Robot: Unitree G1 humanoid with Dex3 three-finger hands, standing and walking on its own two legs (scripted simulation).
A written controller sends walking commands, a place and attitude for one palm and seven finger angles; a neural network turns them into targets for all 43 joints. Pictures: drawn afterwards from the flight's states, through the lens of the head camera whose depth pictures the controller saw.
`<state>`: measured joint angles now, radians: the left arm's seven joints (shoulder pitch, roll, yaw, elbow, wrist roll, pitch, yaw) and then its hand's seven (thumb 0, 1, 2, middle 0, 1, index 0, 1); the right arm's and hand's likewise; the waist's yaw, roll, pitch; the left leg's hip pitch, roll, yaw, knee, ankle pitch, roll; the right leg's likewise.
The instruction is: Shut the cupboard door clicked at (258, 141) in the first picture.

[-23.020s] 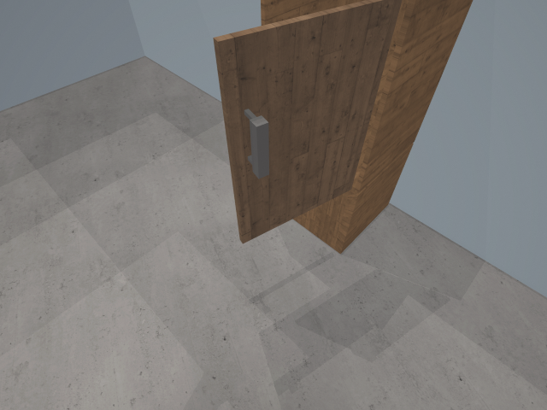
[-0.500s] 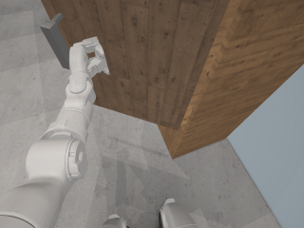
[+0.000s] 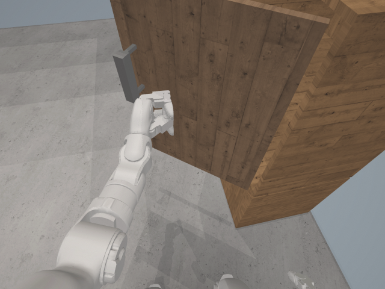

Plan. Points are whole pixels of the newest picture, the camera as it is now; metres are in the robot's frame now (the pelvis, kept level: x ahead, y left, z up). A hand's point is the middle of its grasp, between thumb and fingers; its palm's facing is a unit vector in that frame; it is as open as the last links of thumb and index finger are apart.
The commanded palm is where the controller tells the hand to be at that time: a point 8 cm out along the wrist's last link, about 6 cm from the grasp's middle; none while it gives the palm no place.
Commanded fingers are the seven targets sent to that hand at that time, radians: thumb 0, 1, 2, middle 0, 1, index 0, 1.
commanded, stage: draw the hand back to the body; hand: left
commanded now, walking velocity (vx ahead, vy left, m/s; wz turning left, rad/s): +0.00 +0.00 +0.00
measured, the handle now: (132, 73) +0.61 +0.14 +0.08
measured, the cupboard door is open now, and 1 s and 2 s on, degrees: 51 51 51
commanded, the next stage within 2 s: step back with the hand held close in 1.60 s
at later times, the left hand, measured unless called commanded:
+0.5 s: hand (117, 150) +0.33 +0.12 +0.14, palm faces -0.07 -1.00 -0.03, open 3.1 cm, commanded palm +0.31 +0.18 +0.14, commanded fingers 0.00 0.90 0.90 -1.16 -1.35 -1.16 -1.35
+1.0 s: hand (8, 193) +0.24 +0.23 +0.19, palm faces +0.31 -0.90 -0.31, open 4.4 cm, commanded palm +0.20 +0.28 +0.20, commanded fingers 0.00 0.90 0.90 -0.47 -0.60 -0.47 -0.60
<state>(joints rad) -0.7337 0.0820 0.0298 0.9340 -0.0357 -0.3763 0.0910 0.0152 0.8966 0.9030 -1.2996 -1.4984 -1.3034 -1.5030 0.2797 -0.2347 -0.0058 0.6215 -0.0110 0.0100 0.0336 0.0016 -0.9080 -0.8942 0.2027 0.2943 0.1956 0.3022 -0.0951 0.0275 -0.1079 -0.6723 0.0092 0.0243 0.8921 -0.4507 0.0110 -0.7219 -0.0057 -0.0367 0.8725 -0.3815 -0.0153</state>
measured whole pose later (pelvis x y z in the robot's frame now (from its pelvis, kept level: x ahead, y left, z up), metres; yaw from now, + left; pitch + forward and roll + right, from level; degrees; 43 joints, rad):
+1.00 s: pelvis +0.02 +0.01 +0.05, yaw +1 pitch -5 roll +0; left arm 0.28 0.30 0.16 -0.25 -0.06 -0.02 0.07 0.02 0.89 0.90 -0.74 -0.88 -0.74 -0.89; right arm 0.20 -0.21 0.06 0.60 0.00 -0.01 -0.08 0.01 -0.90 -0.89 0.21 0.30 0.20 0.30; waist 0.05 0.07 0.01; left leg -0.06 -0.02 0.02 0.41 -0.27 0.03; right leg -0.11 -0.02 -0.04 0.40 -0.21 0.01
